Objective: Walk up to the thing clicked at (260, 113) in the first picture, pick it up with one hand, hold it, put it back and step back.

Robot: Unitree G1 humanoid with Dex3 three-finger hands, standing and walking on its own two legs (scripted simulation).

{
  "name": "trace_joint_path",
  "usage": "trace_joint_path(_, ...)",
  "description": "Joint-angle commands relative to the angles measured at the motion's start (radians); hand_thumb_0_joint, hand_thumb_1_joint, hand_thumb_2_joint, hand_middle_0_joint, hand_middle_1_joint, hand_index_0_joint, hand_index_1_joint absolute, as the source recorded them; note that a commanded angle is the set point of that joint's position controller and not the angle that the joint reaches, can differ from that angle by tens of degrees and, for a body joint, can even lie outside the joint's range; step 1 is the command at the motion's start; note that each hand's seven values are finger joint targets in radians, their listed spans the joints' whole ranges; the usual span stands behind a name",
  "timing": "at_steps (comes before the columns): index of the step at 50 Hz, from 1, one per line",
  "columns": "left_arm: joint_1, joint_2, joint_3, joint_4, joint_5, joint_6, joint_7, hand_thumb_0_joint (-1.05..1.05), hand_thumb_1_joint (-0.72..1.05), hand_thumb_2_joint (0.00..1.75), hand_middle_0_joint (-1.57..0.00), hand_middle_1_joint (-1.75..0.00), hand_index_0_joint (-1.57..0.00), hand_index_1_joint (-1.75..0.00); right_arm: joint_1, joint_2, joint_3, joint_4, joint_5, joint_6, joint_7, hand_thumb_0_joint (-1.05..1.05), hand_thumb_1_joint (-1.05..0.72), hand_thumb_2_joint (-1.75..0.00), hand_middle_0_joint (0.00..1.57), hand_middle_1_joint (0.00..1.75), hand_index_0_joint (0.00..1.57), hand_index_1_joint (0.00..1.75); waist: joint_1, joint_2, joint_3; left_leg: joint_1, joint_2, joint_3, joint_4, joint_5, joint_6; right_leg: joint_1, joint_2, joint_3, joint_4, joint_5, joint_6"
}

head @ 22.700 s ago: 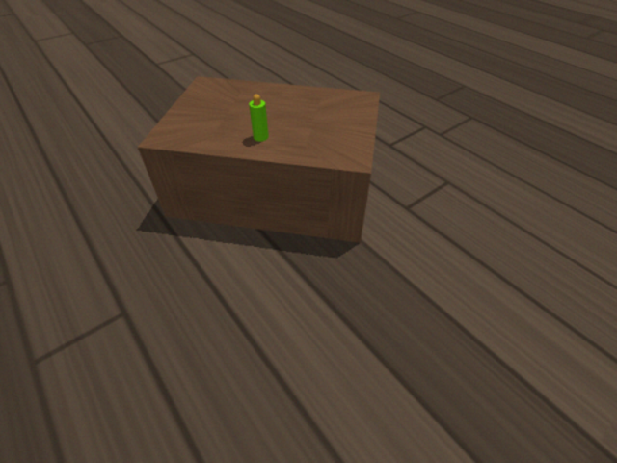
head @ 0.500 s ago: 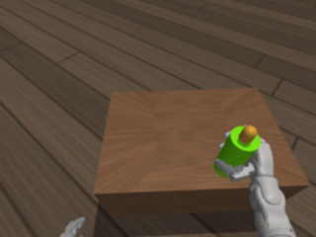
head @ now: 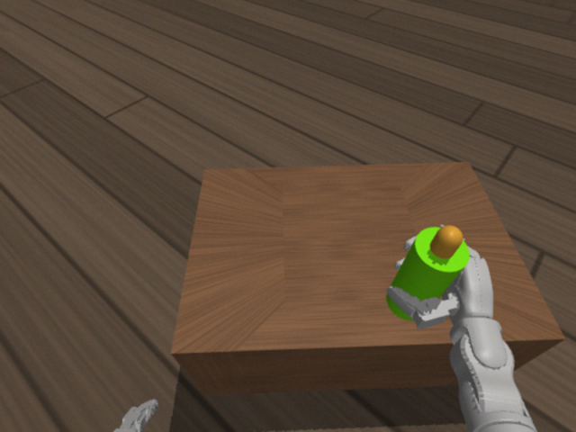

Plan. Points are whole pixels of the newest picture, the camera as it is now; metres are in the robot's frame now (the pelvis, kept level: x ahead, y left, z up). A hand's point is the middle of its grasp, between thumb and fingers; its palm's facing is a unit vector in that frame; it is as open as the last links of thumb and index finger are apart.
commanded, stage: hold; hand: right
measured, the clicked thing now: (426, 271) +0.33 -0.16 +0.07
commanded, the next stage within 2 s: crouch in 1.22 s
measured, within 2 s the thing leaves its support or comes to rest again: neither
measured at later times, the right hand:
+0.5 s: hand (416, 285) +0.32 -0.16 +0.04, palm faces +0.08 +1.00 +0.00, open 9.1 cm
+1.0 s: hand (414, 284) +0.32 -0.16 +0.04, palm faces +0.09 +1.00 +0.00, open 9.1 cm
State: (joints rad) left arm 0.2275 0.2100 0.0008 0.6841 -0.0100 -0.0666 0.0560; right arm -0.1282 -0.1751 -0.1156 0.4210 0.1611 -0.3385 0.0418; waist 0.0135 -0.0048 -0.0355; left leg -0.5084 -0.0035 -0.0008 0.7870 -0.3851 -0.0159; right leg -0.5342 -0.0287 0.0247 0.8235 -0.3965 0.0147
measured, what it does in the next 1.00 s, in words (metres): stands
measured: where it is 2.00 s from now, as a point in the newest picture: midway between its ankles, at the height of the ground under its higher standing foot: outside the picture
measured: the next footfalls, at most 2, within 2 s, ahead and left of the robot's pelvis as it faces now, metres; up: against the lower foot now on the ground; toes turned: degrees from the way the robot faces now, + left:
none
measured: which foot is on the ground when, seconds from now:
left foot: down 0.00-1.00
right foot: down 0.00-1.00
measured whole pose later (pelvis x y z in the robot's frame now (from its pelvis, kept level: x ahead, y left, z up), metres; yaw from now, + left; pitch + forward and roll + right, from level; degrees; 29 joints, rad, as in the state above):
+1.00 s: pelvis -0.01 +0.01 +0.00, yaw +0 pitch +6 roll +1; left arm 0.21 0.21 -0.01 0.68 -0.01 -0.08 0.05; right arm -0.14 -0.17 -0.12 0.46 0.16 -0.36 0.05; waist 0.02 -0.01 -0.03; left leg -0.53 -0.01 0.00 0.81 -0.38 -0.01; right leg -0.55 -0.03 0.03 0.83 -0.39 0.02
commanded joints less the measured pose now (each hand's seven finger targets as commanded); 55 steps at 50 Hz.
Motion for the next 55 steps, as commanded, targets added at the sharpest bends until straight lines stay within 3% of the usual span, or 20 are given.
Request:
trace_joint_path(1, -0.037, 0.132, 0.040, -0.122, 0.004, -0.044, 0.010, 0.00, 0.89, 0.91, -0.19, -0.30, -0.19, -0.30, -0.338, -0.128, -0.047, -0.243, 0.012, -0.093, 0.004, 0.00, -0.21, -1.32, 1.32, 1.45, 1.35, 1.45, 0.014, -0.026, -0.286, 0.088, -0.008, 0.021, -0.095, 0.264, 0.020, 0.137, 0.010, -0.014, -0.111, 0.235, -0.021)
trace_joint_path(6, -0.035, 0.133, 0.041, -0.132, 0.004, -0.043, 0.006, 0.00, 0.89, 0.91, -0.20, -0.30, -0.19, -0.30, -0.341, -0.127, -0.049, -0.297, 0.022, -0.097, 0.005, 0.00, -0.20, -1.31, 1.31, 1.44, 1.34, 1.44, -0.002, -0.048, -0.334, 0.120, -0.010, 0.024, -0.093, 0.284, 0.022, 0.169, 0.010, -0.012, -0.110, 0.266, -0.015)
trace_joint_path(8, -0.043, 0.131, 0.040, -0.127, 0.003, -0.045, 0.009, 0.00, 0.89, 0.91, -0.19, -0.30, -0.19, -0.30, -0.301, -0.109, -0.044, -0.231, 0.025, -0.091, 0.009, 0.00, -0.20, -1.30, 1.30, 1.42, 1.33, 1.42, 0.011, 0.003, -0.270, 0.115, -0.009, 0.023, -0.107, 0.252, 0.017, 0.121, 0.015, -0.017, -0.113, 0.217, -0.025)
trace_joint_path(10, -0.043, 0.131, 0.043, -0.127, 0.005, -0.046, 0.009, 0.00, 0.90, 0.91, -0.19, -0.30, -0.19, -0.30, -0.330, -0.136, -0.064, -0.299, 0.024, -0.101, 0.006, 0.00, -0.21, -1.30, 1.30, 1.42, 1.33, 1.42, 0.002, -0.015, -0.321, 0.143, -0.002, 0.011, -0.109, 0.270, 0.014, 0.137, 0.020, -0.024, -0.104, 0.223, -0.028)
trace_joint_path(13, -0.055, 0.125, 0.032, -0.130, 0.003, -0.045, 0.009, 0.00, 0.90, 0.91, -0.19, -0.30, -0.19, -0.30, -0.267, -0.105, -0.044, -0.231, 0.023, -0.097, 0.009, 0.00, -0.23, -1.32, 1.31, 1.44, 1.35, 1.44, 0.004, 0.004, -0.268, 0.108, -0.007, 0.018, -0.100, 0.260, 0.016, 0.115, 0.015, -0.020, -0.110, 0.221, -0.026)
trace_joint_path(14, -0.041, 0.144, 0.049, -0.122, 0.005, -0.043, 0.010, 0.00, 0.89, 0.91, -0.19, -0.30, -0.19, -0.30, -0.335, -0.142, -0.069, -0.282, 0.021, -0.103, 0.004, 0.00, -0.21, -1.32, 1.31, 1.44, 1.34, 1.44, 0.006, -0.027, -0.306, 0.109, -0.007, 0.015, -0.099, 0.266, 0.019, 0.135, 0.014, -0.018, -0.105, 0.229, -0.023)
trace_joint_path(19, -0.053, 0.129, 0.033, -0.129, 0.004, -0.044, 0.007, 0.00, 0.89, 0.91, -0.19, -0.30, -0.19, -0.30, -0.319, -0.103, -0.026, -0.260, 0.021, -0.104, 0.014, 0.00, -0.22, -1.30, 1.30, 1.42, 1.33, 1.42, 0.017, -0.025, -0.273, 0.090, -0.006, 0.018, -0.095, 0.264, 0.019, 0.131, 0.013, -0.018, -0.105, 0.229, -0.023)
trace_joint_path(23, -0.058, 0.128, 0.032, -0.130, 0.004, -0.050, 0.010, 0.00, 0.89, 0.91, -0.20, -0.30, -0.19, -0.30, -0.349, -0.127, -0.052, -0.262, 0.020, -0.111, 0.014, 0.00, -0.24, -1.31, 1.31, 1.43, 1.35, 1.43, 0.013, -0.024, -0.296, 0.082, -0.009, 0.017, -0.099, 0.227, 0.019, 0.141, 0.012, -0.016, -0.108, 0.194, -0.024)
trace_joint_path(27, -0.045, 0.134, 0.038, -0.127, 0.006, -0.052, 0.009, 0.00, 0.90, 0.91, -0.19, -0.30, -0.19, -0.30, -0.309, -0.124, -0.056, -0.268, 0.022, -0.114, 0.012, 0.00, -0.22, -1.31, 1.31, 1.44, 1.35, 1.44, 0.003, -0.020, -0.334, 0.115, -0.005, 0.012, -0.093, 0.264, 0.019, 0.144, 0.017, -0.020, -0.098, 0.227, -0.024)
trace_joint_path(31, -0.046, 0.138, 0.042, -0.122, 0.006, -0.047, 0.012, 0.00, 0.90, 0.91, -0.19, -0.30, -0.19, -0.30, -0.353, -0.136, -0.055, -0.277, 0.019, -0.114, 0.004, 0.00, -0.24, -1.33, 1.32, 1.45, 1.36, 1.45, 0.012, -0.021, -0.300, 0.106, -0.006, 0.013, -0.103, 0.240, 0.019, 0.133, 0.015, -0.019, -0.106, 0.201, -0.023)
trace_joint_path(32, -0.064, 0.119, 0.023, -0.133, 0.002, -0.051, 0.011, 0.00, 0.90, 0.91, -0.19, -0.30, -0.19, -0.30, -0.302, -0.101, -0.034, -0.221, 0.020, -0.103, 0.006, 0.00, -0.26, -1.33, 1.32, 1.44, 1.35, 1.44, 0.014, 0.003, -0.271, 0.091, -0.009, 0.019, -0.108, 0.222, 0.017, 0.123, 0.013, -0.018, -0.113, 0.186, -0.025)
trace_joint_path(34, -0.062, 0.125, 0.029, -0.126, 0.004, -0.054, 0.011, 0.00, 0.90, 0.91, -0.19, -0.30, -0.19, -0.30, -0.308, -0.089, -0.032, -0.197, 0.024, -0.099, 0.008, 0.00, -0.23, -1.32, 1.31, 1.44, 1.35, 1.44, 0.025, 0.010, -0.255, 0.070, -0.011, 0.020, -0.110, 0.196, 0.017, 0.105, 0.013, -0.017, -0.114, 0.156, -0.028)
trace_joint_path(36, -0.053, 0.134, 0.035, -0.120, 0.006, -0.051, 0.011, 0.00, 0.90, 0.91, -0.19, -0.30, -0.19, -0.30, -0.312, -0.106, -0.042, -0.175, 0.017, -0.098, 0.011, 0.00, -0.22, -1.31, 1.30, 1.43, 1.34, 1.43, 0.023, 0.012, -0.253, 0.064, -0.009, 0.020, -0.104, 0.208, 0.017, 0.110, 0.011, -0.015, -0.111, 0.170, -0.028)
trace_joint_path(39, -0.062, 0.131, 0.029, -0.137, 0.005, -0.051, 0.011, 0.00, 0.90, 0.91, -0.19, -0.30, -0.19, -0.30, -0.357, -0.141, -0.054, -0.276, 0.018, -0.109, 0.014, 0.00, -0.22, -1.30, 1.30, 1.42, 1.33, 1.42, 0.002, -0.037, -0.324, 0.103, -0.006, 0.016, -0.102, 0.231, 0.021, 0.156, 0.014, -0.016, -0.111, 0.201, -0.022)
trace_joint_path(45, -0.058, 0.128, 0.030, -0.124, 0.006, -0.056, 0.008, 0.00, 0.89, 0.91, -0.19, -0.30, -0.19, -0.30, -0.326, -0.115, -0.057, -0.209, 0.028, -0.109, 0.009, 0.00, -0.23, -1.31, 1.31, 1.43, 1.34, 1.43, 0.008, -0.003, -0.260, 0.078, -0.010, 0.020, -0.102, 0.210, 0.019, 0.104, 0.013, -0.016, -0.111, 0.175, -0.025)
trace_joint_path(46, -0.060, 0.128, 0.027, -0.128, 0.006, -0.058, 0.005, 0.00, 0.89, 0.91, -0.19, -0.30, -0.19, -0.30, -0.306, -0.102, -0.041, -0.214, 0.027, -0.109, 0.011, 0.00, -0.23, -1.31, 1.31, 1.43, 1.34, 1.43, 0.006, -0.005, -0.268, 0.075, -0.012, 0.024, -0.097, 0.207, 0.021, 0.113, 0.011, -0.012, -0.117, 0.176, -0.023)
trace_joint_path(47, -0.050, 0.137, 0.036, -0.126, 0.008, -0.056, 0.008, 0.00, 0.90, 0.91, -0.19, -0.30, -0.19, -0.30, -0.356, -0.129, -0.057, -0.250, 0.024, -0.116, 0.009, 0.00, -0.21, -1.31, 1.31, 1.44, 1.34, 1.44, 0.006, -0.040, -0.305, 0.083, -0.008, 0.014, -0.095, 0.217, 0.023, 0.128, 0.013, -0.017, -0.107, 0.184, -0.022)
trace_joint_path(49, -0.063, 0.129, 0.028, -0.132, 0.007, -0.056, 0.007, 0.00, 0.89, 0.91, -0.19, -0.30, -0.19, -0.30, -0.331, -0.137, -0.063, -0.241, 0.019, -0.119, 0.009, 0.00, -0.25, -1.31, 1.32, 1.43, 1.35, 1.43, -0.004, -0.030, -0.292, 0.090, -0.008, 0.016, -0.096, 0.213, 0.022, 0.120, 0.014, -0.017, -0.112, 0.182, -0.022)
trace_joint_path(50, -0.051, 0.133, 0.033, -0.130, 0.008, -0.055, 0.009, 0.00, 0.90, 0.91, -0.19, -0.30, -0.19, -0.30, -0.365, -0.126, -0.045, -0.248, 0.016, -0.123, 0.009, 0.00, -0.24, -1.31, 1.31, 1.43, 1.34, 1.43, 0.015, -0.035, -0.309, 0.086, -0.007, 0.014, -0.091, 0.229, 0.022, 0.135, 0.013, -0.018, -0.106, 0.192, -0.022)
trace_joint_path(55, -0.039, 0.131, 0.034, -0.121, 0.007, -0.056, 0.014, 0.00, 0.89, 0.91, -0.19, -0.30, -0.19, -0.30, -0.334, -0.110, -0.038, -0.241, 0.024, -0.113, 0.013, 0.00, -0.23, -1.31, 1.31, 1.44, 1.34, 1.44, 0.015, -0.011, -0.324, 0.113, -0.006, 0.012, -0.097, 0.284, 0.016, 0.143, 0.016, -0.022, -0.096, 0.240, -0.026)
